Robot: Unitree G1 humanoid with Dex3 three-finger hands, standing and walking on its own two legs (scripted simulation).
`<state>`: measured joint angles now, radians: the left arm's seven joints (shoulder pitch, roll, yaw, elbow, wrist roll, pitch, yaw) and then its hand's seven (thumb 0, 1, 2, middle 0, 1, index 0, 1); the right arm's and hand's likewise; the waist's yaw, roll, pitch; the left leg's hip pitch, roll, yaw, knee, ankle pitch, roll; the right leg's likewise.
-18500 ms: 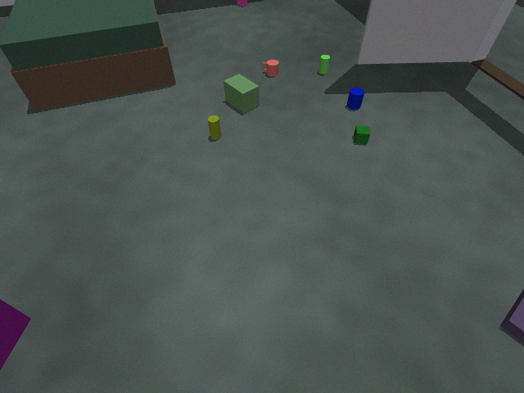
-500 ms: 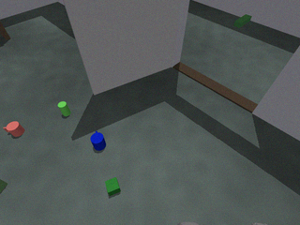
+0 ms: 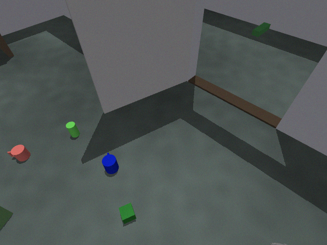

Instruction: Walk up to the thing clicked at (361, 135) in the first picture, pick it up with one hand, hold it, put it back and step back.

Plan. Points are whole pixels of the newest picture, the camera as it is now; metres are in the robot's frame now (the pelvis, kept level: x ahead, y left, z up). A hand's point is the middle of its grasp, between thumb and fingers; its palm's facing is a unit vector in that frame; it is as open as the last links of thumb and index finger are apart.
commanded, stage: walk up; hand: left
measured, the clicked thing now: (127, 213) +0.41 +0.23 -0.74
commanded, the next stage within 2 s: none
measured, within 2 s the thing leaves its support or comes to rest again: neither
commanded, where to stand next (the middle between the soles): +0.02 -0.01 m, yaw -1 degrees
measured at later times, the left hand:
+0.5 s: hand out of the picture +0.08 +0.28 -0.16, palm faces -0.03 -0.90 -0.43, open 7.4 cm
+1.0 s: hand out of the picture +0.06 +0.27 -0.16, palm faces -0.13 -0.92 -0.36, open 7.4 cm
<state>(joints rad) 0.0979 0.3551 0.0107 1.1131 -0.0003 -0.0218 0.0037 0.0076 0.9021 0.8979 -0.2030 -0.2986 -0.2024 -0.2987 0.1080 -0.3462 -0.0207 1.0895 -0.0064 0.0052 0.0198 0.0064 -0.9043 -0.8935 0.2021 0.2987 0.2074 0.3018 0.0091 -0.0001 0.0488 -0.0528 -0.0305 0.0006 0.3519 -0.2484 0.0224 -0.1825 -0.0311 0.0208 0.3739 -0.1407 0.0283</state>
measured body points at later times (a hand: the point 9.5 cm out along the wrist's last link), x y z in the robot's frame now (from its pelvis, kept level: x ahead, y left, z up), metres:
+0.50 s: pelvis -0.06 +0.01 -0.02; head +0.01 +0.00 +0.42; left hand +0.08 +0.33 -0.14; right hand +0.05 -0.32 -0.14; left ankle -0.08 +0.12 -0.71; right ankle +0.04 -0.14 -0.74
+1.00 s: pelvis -0.05 +0.00 -0.02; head -0.03 +0.01 +0.43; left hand +0.07 +0.32 -0.14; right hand -0.07 -0.35 -0.11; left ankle -0.10 +0.15 -0.74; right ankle +0.00 -0.14 -0.74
